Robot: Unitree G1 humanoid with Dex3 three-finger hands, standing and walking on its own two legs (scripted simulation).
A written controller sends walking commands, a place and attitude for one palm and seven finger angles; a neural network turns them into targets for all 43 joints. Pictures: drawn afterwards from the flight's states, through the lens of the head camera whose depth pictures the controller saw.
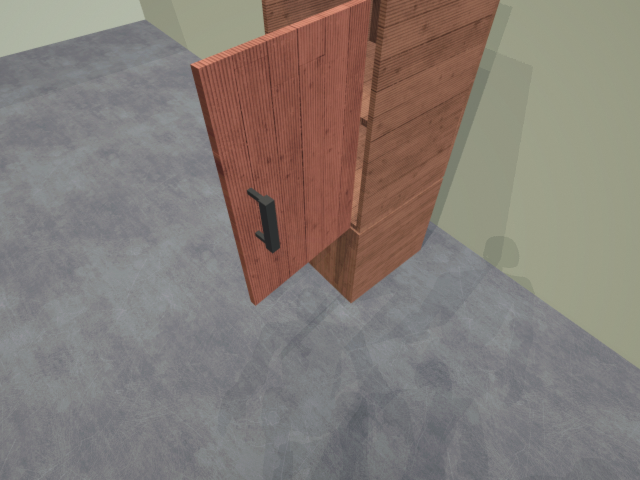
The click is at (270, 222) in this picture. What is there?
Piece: cupboard door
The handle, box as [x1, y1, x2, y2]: [247, 188, 279, 252]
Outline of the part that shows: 250,188 247,190 247,193 259,203 263,227 262,233 258,230 255,232 255,234 265,243 266,248 273,252 279,247 274,201 267,195 262,196 252,188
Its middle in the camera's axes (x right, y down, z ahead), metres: -0.11 -0.03 +0.74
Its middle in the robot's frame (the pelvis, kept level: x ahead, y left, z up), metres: +0.56 +0.14 -0.06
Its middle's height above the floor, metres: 0.72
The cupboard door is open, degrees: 96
